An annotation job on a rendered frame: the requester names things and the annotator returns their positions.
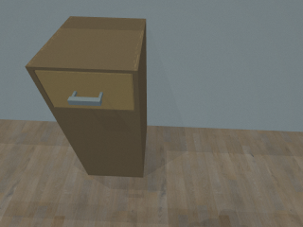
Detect handle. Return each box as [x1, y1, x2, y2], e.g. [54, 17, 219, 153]
[67, 91, 103, 106]

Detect cabinet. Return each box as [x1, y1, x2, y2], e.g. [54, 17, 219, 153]
[25, 16, 147, 178]

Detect drawer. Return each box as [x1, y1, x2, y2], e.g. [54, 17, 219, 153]
[34, 70, 134, 111]

